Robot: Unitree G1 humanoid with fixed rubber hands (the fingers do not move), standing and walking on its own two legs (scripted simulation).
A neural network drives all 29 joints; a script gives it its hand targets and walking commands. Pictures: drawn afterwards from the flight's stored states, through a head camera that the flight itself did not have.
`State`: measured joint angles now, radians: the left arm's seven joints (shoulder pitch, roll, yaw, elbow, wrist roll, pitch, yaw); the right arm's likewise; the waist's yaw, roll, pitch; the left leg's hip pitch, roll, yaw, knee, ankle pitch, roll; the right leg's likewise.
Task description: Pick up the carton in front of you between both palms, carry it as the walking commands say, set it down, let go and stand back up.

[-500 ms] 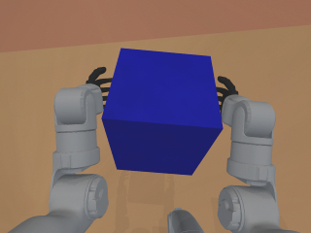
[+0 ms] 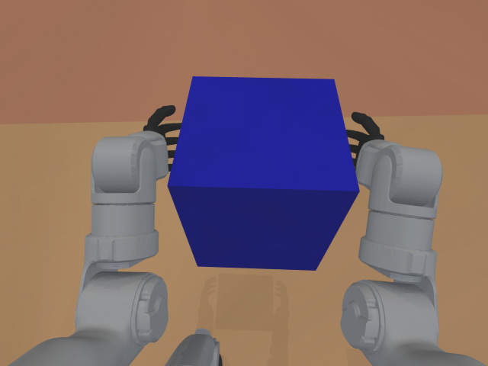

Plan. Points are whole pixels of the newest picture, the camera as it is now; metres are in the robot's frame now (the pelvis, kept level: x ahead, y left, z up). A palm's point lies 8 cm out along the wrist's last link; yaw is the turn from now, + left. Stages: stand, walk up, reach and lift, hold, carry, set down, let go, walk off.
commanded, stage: carry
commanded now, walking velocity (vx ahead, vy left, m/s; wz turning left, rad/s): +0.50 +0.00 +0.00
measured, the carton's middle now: (259, 181) +0.39 +0.02 +0.10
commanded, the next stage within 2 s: none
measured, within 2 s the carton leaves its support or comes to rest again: neither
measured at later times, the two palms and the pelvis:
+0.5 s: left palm (215, 24) +0.70 +0.14 +0.21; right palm (366, 36) +0.70 -0.16 +0.21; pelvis +0.32 +0.00 +0.03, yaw +0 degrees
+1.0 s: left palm out of the picture +1.01 +0.16 +0.23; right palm out of the picture +0.98 -0.14 +0.22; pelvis +0.62 +0.03 +0.08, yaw +0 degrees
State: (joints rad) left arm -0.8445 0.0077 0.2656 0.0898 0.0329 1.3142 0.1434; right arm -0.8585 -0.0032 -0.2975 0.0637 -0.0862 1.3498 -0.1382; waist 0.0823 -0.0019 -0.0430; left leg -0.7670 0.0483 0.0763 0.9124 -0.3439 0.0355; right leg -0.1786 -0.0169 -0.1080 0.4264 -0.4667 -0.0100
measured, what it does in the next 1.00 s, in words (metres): climbs: left foot 0.04 m higher, then right foot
